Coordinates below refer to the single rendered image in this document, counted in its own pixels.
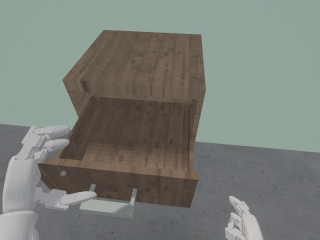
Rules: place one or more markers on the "robot left hand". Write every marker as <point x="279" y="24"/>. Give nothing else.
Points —
<point x="20" y="191"/>

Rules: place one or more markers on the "robot left forearm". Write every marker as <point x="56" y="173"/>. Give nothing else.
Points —
<point x="19" y="225"/>

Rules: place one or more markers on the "handle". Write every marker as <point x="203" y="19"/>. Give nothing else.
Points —
<point x="109" y="208"/>

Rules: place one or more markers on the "robot right hand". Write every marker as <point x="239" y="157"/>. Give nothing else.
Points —
<point x="248" y="226"/>

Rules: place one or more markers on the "drawer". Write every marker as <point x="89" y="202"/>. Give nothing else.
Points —
<point x="123" y="144"/>

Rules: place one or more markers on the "cabinet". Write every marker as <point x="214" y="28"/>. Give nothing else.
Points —
<point x="137" y="65"/>

